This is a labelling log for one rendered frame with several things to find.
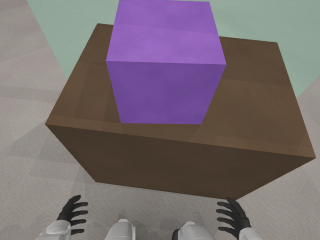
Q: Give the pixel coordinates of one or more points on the robot left hand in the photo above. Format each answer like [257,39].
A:
[67,213]

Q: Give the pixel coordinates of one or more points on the robot right hand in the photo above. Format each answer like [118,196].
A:
[239,222]

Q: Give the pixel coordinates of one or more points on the robot right thigh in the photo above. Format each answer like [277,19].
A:
[194,232]

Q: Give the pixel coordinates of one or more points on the carton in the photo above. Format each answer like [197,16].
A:
[165,61]

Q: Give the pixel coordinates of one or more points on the robot left forearm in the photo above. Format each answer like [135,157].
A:
[58,230]

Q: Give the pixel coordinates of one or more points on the pedestal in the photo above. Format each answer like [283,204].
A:
[253,131]

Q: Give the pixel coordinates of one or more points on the robot left shin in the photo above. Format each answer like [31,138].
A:
[123,220]

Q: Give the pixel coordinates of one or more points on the robot right forearm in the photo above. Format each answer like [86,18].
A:
[250,233]

